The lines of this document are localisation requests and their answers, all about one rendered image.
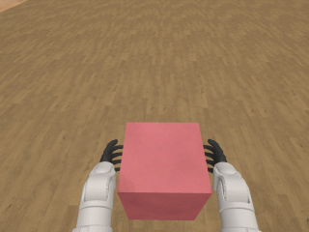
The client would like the carton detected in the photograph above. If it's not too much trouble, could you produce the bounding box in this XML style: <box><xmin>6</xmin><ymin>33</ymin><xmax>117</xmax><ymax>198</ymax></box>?
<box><xmin>117</xmin><ymin>122</ymin><xmax>212</xmax><ymax>220</ymax></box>

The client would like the left robot hand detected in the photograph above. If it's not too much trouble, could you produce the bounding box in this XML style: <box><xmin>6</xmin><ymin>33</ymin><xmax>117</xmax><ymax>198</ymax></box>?
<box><xmin>99</xmin><ymin>139</ymin><xmax>124</xmax><ymax>172</ymax></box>

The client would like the robot right forearm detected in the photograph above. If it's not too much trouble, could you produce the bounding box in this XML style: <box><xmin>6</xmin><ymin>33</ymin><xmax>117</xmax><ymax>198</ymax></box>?
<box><xmin>212</xmin><ymin>161</ymin><xmax>262</xmax><ymax>232</ymax></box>

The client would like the right robot hand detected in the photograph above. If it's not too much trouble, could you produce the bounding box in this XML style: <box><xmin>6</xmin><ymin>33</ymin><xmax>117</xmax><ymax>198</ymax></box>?
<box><xmin>203</xmin><ymin>139</ymin><xmax>227</xmax><ymax>173</ymax></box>

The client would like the robot left forearm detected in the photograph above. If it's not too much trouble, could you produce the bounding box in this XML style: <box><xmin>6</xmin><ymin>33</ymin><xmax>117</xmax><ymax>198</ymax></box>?
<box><xmin>71</xmin><ymin>161</ymin><xmax>116</xmax><ymax>232</ymax></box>

